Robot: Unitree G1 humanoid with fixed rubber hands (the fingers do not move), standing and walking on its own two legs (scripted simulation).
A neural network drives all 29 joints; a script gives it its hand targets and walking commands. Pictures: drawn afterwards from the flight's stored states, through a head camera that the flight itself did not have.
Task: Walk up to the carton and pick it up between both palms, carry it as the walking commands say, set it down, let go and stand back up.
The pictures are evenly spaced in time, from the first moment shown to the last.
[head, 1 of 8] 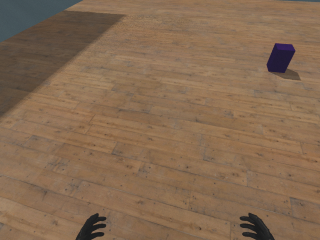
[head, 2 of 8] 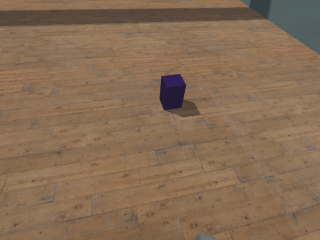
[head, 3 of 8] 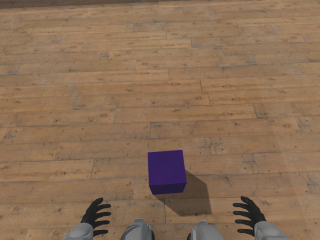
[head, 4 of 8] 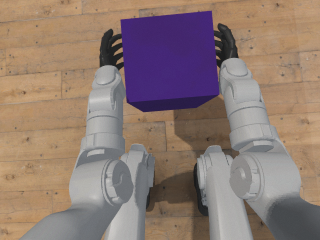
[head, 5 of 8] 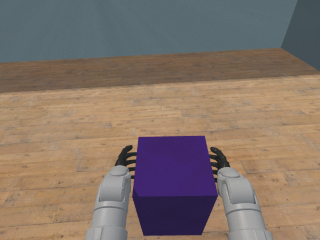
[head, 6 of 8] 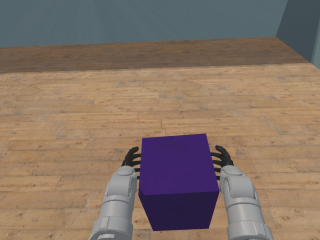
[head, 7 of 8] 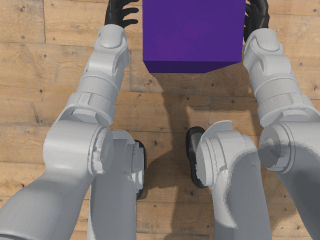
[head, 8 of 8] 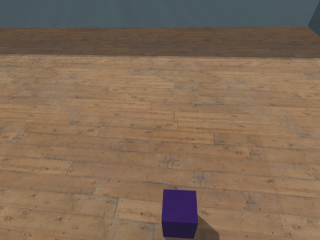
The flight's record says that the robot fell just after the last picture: no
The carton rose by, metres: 0.66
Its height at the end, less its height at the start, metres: +0.00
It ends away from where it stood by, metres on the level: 0.44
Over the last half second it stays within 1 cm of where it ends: yes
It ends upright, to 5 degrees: yes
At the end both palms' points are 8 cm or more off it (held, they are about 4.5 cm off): yes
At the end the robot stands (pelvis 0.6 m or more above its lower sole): yes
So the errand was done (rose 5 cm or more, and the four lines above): yes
